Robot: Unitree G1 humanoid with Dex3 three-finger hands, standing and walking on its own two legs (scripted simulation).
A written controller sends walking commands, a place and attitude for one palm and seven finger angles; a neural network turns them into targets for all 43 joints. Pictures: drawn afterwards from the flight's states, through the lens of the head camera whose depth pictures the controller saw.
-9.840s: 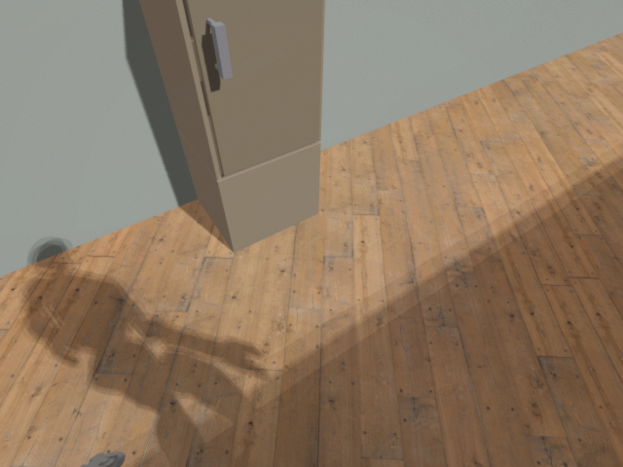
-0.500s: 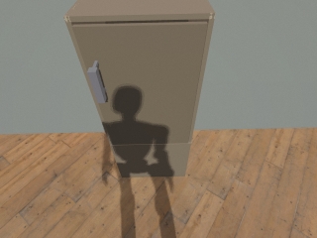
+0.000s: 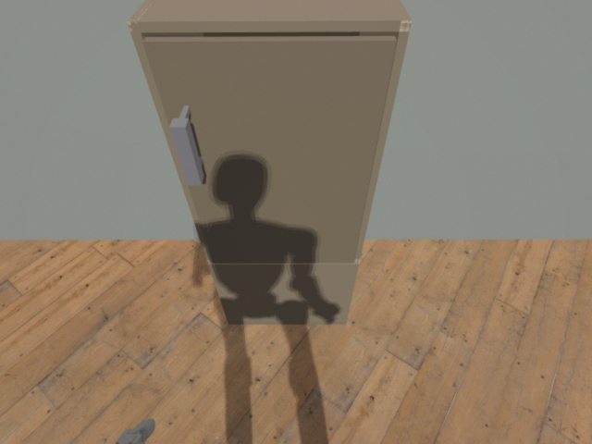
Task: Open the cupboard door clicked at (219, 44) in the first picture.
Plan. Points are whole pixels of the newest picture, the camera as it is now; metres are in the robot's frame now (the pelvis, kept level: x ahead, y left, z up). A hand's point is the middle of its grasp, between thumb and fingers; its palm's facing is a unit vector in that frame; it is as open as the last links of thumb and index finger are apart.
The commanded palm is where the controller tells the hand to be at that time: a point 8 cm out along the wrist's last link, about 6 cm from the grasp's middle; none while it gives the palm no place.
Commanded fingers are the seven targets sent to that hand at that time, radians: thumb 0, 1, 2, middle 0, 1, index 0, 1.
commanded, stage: raise the hand with hooked fingers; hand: left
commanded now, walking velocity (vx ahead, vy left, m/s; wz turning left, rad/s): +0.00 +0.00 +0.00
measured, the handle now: (190, 145) +0.58 +0.24 +0.08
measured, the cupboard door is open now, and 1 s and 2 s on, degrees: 0 0 0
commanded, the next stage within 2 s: move the hooked fingers beside the handle in 2.00 s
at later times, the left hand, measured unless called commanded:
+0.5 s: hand (139, 418) +0.15 +0.21 -0.01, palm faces +0.08 -0.99 -0.07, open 9.7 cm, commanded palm +0.14 +0.27 +0.00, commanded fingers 0.00 0.18 0.59 -0.25 -0.76 -0.25 -0.76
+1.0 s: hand (94, 362) +0.20 +0.27 +0.04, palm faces +0.08 -1.00 -0.05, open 12.6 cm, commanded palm +0.17 +0.32 +0.05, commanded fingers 0.00 -0.41 0.34 -0.29 -1.14 -0.29 -1.14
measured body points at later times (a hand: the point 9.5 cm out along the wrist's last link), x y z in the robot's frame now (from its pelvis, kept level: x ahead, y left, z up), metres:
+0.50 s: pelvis -0.07 +0.01 -0.07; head -0.02 +0.02 +0.37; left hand +0.14 +0.26 +0.00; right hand +0.15 -0.20 -0.14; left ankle -0.03 +0.13 -0.73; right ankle -0.03 -0.09 -0.73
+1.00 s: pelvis -0.05 +0.03 -0.04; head -0.01 +0.04 +0.41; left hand +0.19 +0.32 +0.04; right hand +0.13 -0.21 -0.10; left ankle -0.03 +0.13 -0.73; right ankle -0.03 -0.09 -0.73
